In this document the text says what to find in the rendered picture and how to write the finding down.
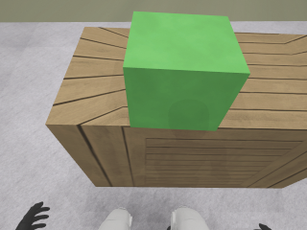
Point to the pedestal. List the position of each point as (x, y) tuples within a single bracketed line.
[(261, 142)]

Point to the robot thigh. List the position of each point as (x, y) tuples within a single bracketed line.
[(185, 218), (118, 219)]

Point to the left robot thigh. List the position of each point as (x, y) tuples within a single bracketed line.
[(118, 219)]

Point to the right robot thigh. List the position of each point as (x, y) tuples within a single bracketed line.
[(185, 218)]

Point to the robot left hand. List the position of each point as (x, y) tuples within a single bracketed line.
[(30, 218)]

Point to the carton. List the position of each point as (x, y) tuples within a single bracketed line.
[(182, 71)]

